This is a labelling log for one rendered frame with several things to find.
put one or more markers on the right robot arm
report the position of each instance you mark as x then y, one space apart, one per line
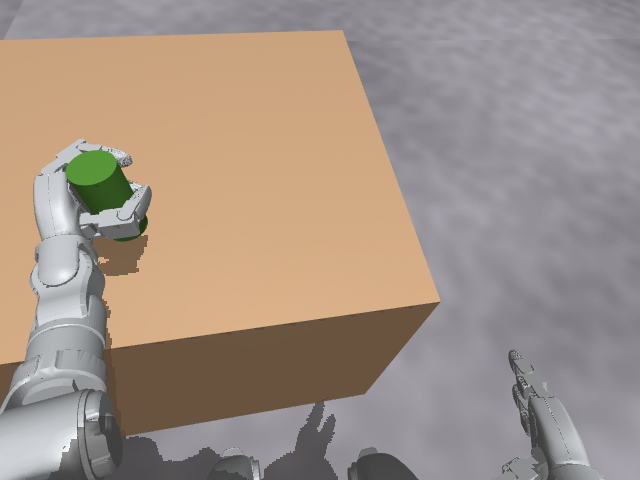
574 472

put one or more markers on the left robot arm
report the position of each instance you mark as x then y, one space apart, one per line
57 421

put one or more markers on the right robot hand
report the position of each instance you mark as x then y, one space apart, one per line
554 437

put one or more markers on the can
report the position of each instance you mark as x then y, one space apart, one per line
100 182

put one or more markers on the left robot hand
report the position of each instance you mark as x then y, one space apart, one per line
59 209

